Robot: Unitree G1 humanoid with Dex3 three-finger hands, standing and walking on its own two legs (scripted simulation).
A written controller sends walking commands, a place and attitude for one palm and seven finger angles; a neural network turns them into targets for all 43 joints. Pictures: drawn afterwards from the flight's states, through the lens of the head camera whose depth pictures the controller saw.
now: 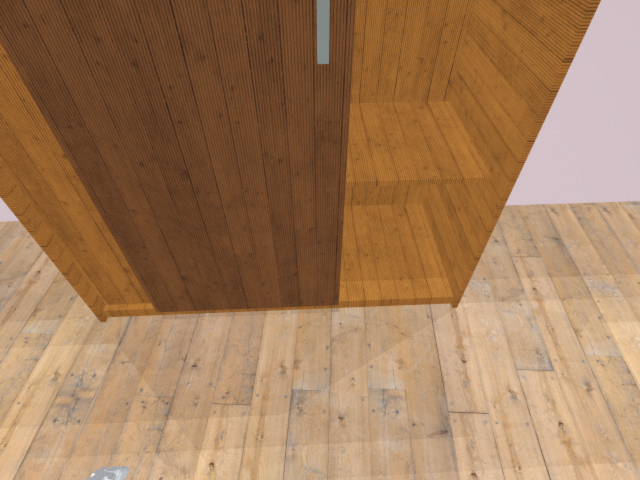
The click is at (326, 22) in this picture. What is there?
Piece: wardrobe's sliding door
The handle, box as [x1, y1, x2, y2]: [317, 0, 329, 63]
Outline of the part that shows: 317,0 317,63 328,63 329,0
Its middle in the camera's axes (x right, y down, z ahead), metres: +0.00 -0.40 +0.66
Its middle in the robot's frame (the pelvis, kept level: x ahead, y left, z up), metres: +0.79 +0.04 +0.26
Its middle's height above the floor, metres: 1.04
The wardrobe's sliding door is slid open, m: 0.43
